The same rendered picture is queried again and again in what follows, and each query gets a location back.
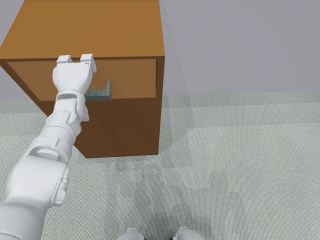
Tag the robot right shin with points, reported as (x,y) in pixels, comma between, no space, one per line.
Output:
(184,228)

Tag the robot left upper arm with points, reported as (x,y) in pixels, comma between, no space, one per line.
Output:
(38,184)

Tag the handle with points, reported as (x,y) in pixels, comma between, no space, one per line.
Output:
(92,95)

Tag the left robot forearm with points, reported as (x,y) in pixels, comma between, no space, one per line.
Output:
(57,137)

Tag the robot left hand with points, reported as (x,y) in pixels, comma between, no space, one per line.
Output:
(74,76)

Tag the robot left shin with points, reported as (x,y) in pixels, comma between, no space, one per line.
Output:
(132,230)

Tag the robot shin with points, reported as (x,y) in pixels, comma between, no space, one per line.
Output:
(184,228)
(132,230)

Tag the cabinet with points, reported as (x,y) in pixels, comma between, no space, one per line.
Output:
(43,30)

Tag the drawer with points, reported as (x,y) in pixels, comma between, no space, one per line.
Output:
(130,78)

